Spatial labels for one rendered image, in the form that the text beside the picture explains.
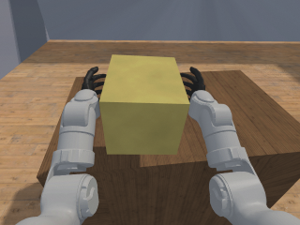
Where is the carton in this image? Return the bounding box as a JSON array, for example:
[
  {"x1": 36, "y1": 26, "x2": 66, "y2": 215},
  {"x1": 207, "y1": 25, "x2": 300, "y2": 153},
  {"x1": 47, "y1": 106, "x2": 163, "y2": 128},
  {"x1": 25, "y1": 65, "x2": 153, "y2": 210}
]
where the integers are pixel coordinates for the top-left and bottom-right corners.
[{"x1": 99, "y1": 54, "x2": 190, "y2": 155}]

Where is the pedestal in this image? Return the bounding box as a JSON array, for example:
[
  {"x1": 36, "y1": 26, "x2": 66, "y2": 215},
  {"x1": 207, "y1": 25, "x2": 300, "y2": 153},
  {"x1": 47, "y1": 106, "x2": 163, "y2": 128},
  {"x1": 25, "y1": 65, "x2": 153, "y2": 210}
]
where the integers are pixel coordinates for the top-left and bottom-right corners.
[{"x1": 37, "y1": 69, "x2": 300, "y2": 225}]

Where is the robot left upper arm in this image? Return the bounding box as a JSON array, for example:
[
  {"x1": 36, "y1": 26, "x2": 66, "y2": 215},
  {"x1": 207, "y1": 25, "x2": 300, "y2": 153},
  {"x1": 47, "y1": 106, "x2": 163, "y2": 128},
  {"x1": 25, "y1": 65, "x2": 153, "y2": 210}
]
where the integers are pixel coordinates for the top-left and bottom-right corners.
[{"x1": 15, "y1": 173, "x2": 99, "y2": 225}]

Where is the robot right upper arm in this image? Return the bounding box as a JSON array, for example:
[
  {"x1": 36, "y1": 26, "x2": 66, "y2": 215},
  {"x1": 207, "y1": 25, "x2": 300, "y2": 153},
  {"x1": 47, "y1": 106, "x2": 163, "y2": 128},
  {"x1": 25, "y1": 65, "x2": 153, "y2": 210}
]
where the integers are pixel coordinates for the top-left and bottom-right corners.
[{"x1": 209, "y1": 171, "x2": 300, "y2": 225}]

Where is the right robot hand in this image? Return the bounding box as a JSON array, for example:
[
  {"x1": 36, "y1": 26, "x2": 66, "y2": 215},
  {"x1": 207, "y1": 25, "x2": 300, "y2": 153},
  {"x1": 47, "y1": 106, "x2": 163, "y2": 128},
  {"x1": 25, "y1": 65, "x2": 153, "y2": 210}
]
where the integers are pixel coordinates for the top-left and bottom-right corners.
[{"x1": 180, "y1": 67, "x2": 205, "y2": 102}]

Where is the robot right forearm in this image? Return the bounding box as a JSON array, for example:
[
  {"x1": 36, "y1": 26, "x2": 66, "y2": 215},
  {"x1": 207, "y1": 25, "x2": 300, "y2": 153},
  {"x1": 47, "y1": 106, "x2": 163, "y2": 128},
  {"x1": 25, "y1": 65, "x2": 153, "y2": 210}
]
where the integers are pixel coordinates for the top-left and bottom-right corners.
[{"x1": 188, "y1": 90, "x2": 267, "y2": 203}]

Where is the robot left forearm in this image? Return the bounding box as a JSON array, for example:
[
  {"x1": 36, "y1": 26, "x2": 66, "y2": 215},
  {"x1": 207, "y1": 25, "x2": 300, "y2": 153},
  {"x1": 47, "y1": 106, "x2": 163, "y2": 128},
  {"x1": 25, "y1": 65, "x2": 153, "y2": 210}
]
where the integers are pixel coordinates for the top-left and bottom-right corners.
[{"x1": 40, "y1": 89, "x2": 100, "y2": 212}]

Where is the left robot hand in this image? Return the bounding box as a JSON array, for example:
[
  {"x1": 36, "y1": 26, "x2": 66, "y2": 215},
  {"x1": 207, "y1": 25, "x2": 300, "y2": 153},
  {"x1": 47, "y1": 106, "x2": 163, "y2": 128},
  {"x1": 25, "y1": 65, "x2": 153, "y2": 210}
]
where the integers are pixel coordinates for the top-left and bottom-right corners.
[{"x1": 81, "y1": 67, "x2": 107, "y2": 101}]

